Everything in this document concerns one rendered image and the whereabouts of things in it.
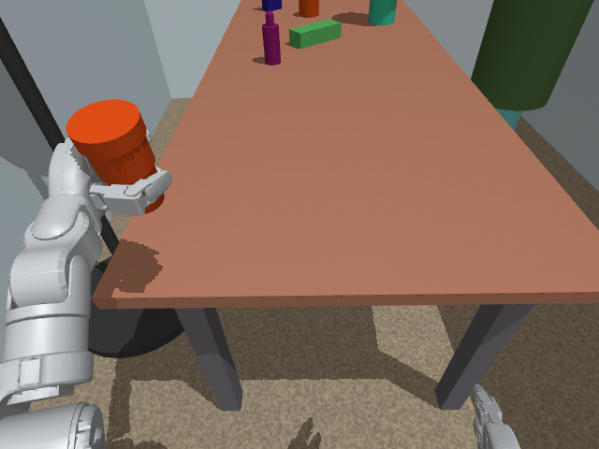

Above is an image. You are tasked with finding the table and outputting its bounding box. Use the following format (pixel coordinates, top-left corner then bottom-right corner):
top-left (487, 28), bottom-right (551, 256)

top-left (92, 0), bottom-right (599, 411)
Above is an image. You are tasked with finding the left robot arm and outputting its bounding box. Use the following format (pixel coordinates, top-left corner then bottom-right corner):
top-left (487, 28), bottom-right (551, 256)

top-left (0, 195), bottom-right (108, 449)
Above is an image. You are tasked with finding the coat stand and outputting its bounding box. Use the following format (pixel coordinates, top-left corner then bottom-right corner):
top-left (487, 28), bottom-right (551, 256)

top-left (0, 17), bottom-right (184, 358)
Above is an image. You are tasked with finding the left robot hand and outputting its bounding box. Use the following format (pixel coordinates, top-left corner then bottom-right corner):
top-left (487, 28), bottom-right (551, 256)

top-left (48, 129), bottom-right (172, 218)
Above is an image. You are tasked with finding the right robot hand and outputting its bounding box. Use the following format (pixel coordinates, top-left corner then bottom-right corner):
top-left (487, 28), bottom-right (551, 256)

top-left (473, 384), bottom-right (520, 449)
